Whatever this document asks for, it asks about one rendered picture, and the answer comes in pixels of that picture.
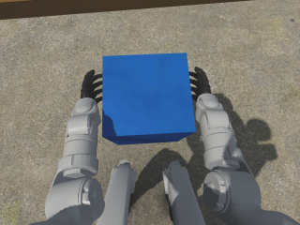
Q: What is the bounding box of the robot left forearm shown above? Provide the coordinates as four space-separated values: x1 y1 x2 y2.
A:
45 97 101 215

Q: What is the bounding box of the right robot thigh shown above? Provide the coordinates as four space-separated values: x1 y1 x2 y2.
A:
162 165 206 225

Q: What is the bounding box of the left robot thigh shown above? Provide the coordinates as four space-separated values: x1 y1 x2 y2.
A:
95 164 137 225

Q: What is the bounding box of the robot left upper arm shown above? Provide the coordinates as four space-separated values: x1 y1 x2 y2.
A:
28 176 105 225

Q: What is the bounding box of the robot thigh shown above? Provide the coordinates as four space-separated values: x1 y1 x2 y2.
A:
162 165 206 225
95 164 137 225

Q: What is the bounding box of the carton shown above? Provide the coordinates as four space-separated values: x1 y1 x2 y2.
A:
102 52 196 145

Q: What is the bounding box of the robot right forearm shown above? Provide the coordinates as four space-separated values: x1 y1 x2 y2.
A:
194 93 262 196

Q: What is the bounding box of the robot right upper arm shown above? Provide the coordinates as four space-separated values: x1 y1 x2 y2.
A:
202 169 300 225

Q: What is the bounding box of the robot left hand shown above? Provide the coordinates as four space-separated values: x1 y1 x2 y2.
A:
81 69 103 104

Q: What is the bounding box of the robot right hand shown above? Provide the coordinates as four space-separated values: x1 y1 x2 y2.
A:
188 67 212 102

